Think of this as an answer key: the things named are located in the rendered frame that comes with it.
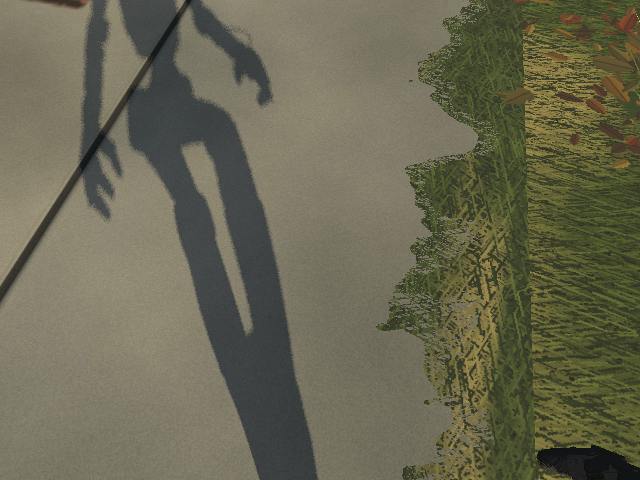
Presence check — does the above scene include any right robot hand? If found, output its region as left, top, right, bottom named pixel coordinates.
left=537, top=445, right=640, bottom=480

